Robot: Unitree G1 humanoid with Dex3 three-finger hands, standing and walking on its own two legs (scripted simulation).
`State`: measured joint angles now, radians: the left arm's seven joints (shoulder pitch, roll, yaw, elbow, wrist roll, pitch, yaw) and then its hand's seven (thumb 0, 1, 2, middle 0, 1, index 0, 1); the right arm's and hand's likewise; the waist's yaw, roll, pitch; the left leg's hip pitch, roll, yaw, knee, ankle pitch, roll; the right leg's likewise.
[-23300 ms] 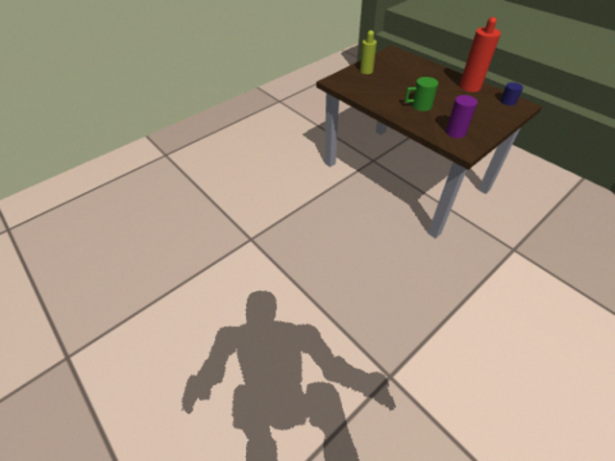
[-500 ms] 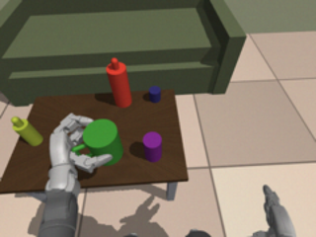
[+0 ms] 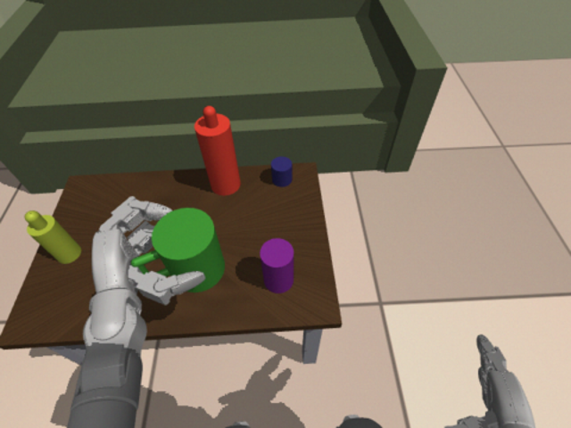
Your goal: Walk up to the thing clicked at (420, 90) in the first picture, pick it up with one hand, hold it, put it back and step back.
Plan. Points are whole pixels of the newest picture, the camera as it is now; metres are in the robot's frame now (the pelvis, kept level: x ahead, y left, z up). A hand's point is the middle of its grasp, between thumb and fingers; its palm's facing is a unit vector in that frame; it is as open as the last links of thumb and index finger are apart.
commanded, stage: hold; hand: left
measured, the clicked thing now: (179, 256) +0.34 +0.15 +0.06
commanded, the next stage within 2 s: crouch in 0.06 s
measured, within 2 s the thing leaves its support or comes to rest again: neither
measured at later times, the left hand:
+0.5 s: hand (166, 253) +0.37 +0.19 +0.01, palm faces +0.21 -0.98 -0.01, open 10.9 cm
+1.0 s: hand (180, 239) +0.45 +0.20 -0.07, palm faces +0.22 -0.98 -0.02, open 10.9 cm
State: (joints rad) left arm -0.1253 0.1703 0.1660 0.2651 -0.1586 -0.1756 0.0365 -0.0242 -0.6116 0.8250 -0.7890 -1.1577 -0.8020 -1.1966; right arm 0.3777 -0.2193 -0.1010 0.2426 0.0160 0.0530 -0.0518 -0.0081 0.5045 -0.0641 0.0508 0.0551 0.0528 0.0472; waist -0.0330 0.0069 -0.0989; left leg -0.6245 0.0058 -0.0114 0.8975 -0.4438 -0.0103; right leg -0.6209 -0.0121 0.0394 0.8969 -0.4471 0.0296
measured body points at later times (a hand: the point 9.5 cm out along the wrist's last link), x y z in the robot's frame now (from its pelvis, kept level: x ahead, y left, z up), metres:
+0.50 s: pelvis -0.02 +0.00 -0.02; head +0.06 +0.01 +0.43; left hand +0.36 +0.24 +0.02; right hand +0.14 -0.26 -0.05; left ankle +0.00 +0.13 -0.69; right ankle +0.00 -0.14 -0.69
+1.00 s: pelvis -0.03 +0.00 -0.07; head +0.12 +0.04 +0.36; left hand +0.43 +0.25 -0.07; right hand +0.13 -0.26 -0.07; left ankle +0.00 +0.13 -0.69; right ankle +0.00 -0.14 -0.69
